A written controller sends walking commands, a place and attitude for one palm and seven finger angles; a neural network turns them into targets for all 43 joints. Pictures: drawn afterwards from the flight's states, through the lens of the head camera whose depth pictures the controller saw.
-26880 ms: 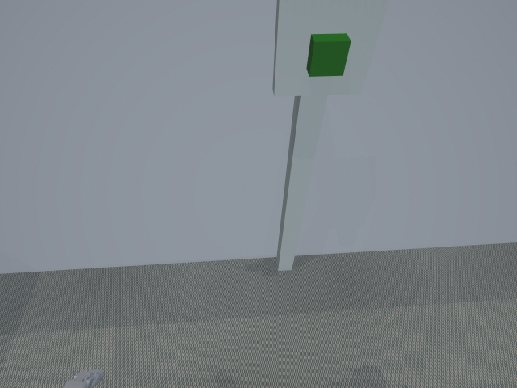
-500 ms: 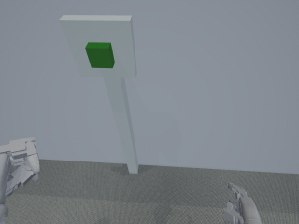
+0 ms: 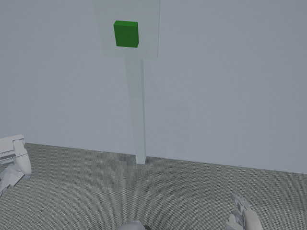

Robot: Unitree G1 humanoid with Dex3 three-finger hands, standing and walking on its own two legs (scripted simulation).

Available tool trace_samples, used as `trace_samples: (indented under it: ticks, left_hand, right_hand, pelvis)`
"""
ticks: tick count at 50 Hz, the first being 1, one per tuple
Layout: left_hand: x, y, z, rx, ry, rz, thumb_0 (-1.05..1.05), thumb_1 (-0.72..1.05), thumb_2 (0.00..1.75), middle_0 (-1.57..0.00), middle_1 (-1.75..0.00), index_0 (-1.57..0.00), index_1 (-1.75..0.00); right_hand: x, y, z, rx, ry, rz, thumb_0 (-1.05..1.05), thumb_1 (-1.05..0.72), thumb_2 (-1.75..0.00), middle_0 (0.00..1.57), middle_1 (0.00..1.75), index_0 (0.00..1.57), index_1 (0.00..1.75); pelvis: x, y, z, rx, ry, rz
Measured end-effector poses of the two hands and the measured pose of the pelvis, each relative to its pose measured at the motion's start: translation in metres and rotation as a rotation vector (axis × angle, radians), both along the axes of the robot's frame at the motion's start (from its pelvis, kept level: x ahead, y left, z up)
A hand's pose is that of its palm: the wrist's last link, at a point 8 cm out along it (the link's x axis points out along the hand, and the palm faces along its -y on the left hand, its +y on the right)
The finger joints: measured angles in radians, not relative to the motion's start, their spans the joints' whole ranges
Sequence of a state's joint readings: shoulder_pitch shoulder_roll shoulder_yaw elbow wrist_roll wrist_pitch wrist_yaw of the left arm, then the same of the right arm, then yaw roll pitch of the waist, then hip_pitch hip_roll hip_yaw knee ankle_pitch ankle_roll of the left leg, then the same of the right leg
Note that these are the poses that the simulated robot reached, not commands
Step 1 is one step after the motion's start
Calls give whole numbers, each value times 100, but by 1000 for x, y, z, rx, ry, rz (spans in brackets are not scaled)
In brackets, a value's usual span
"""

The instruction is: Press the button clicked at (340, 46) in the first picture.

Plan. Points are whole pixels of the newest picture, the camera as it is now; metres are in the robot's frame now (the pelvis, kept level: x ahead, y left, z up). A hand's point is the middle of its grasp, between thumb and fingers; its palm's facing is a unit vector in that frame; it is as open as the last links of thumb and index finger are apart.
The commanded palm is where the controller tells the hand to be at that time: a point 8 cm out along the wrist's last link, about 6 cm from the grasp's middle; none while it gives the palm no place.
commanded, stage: step back with the hand held close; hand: left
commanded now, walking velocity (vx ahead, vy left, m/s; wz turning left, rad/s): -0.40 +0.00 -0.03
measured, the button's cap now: (127, 33) +0.60 +0.13 +0.21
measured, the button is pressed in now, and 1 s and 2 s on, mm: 0 0 0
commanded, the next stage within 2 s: stop stepping back and stand still in 0.38 s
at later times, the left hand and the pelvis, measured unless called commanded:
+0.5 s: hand (1, 204) +0.12 +0.24 +0.19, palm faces +0.21 -0.88 -0.42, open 3.1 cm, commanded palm +0.06 +0.29 +0.19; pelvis -0.10 +0.03 +0.00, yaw -7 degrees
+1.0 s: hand out of the picture +0.05 +0.29 +0.18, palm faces +0.29 -0.88 -0.37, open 3.1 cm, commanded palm -0.02 +0.34 +0.19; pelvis -0.17 +0.07 +0.01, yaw -5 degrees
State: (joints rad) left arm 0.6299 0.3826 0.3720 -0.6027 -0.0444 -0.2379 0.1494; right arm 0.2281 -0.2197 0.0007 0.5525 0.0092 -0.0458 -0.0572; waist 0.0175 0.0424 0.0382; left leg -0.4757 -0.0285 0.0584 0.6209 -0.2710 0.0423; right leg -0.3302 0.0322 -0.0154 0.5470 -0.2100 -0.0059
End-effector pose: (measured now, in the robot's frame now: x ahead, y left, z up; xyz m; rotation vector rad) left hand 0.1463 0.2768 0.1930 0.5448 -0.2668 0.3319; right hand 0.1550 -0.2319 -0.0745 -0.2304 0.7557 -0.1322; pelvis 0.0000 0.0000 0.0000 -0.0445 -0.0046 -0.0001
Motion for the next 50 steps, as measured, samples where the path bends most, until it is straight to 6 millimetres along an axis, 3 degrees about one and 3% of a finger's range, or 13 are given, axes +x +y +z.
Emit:
trace_samples:
  ticks: [6, 12, 18, 22, 27, 33, 38, 41, 45, 50]
  left_hand:
    - [-4, 14, -10, -58, -63, -28, 1, 89, 89, -131, -150, -131, -150]
    - [-14, 29, 5, -8, -74, -64, 1, 89, 89, -131, -150, -131, -150]
    - [-32, 21, 14, -45, -79, -130, 1, 89, 89, -130, -150, -131, -150]
    - [-46, 10, 12, -2, -95, -201, 1, 89, 89, -130, -150, -131, -150]
    - [-58, 7, 8, -19, -101, -265, 1, 89, 89, -131, -150, -131, -150]
    - [-77, 29, 3, -31, -76, -207, 1, 88, 89, -131, -150, -131, -150]
    - [-122, 47, 11, 3, -43, -135, 1, 89, 89, -130, -150, -131, -150]
    - [-136, 57, 8, -29, -84, -96, 1, 89, 89, -131, -150, -131, -150]
    - [-126, 68, -7, -112, -140, -66, 1, 89, 89, -131, -150, -131, -150]
    - [-128, 55, 3, -85, -67, -134, 1, 89, 89, -131, -150, -131, -150]
  right_hand:
    - [-19, 8, 2, -52, 11, -16, 1, -90, -90, 21, 30, 20, 30]
    - [-39, 26, 19, -38, -23, -18, 1, -90, -90, 21, 30, 20, 30]
    - [-56, 38, 30, -20, -50, 8, 1, -90, -90, 21, 30, 20, 30]
    - [-71, 36, 19, -10, -68, 9, 1, -90, -90, 21, 30, 20, 30]
    - [-111, 27, 8, -19, -36, -83, 1, -90, -90, 21, 30, 20, 30]
    - [-161, 21, 5, -58, -1, -174, 1, -90, -90, 21, 30, 20, 30]
    - [-190, 29, 7, -44, 52, -141, 1, -90, -90, 21, 30, 20, 30]
    - [-199, 34, 7, -65, 58, -141, 1, -90, -90, 21, 30, 20, 30]
    - [-200, 47, 1, -73, 17, -134, 1, -90, -90, 21, 30, 20, 30]
    - [-203, 76, 20, 24, -66, -110, 1, -90, -90, 21, 30, 20, 30]
  pelvis:
    - [-15, 16, -5, -12, -13, -3]
    - [-35, 23, 7, -40, 21, -21]
    - [-56, 26, 15, -52, 72, -56]
    - [-83, 25, 3, 0, 78, -109]
    - [-99, 34, -3, -31, 9, -113]
    - [-112, 43, -4, -38, -28, -71]
    - [-135, 50, 3, -2, -18, -67]
    - [-137, 59, 2, 3, -12, -110]
    - [-154, 73, -5, 9, -28, -81]
    - [-174, 69, 11, 22, -23, -94]
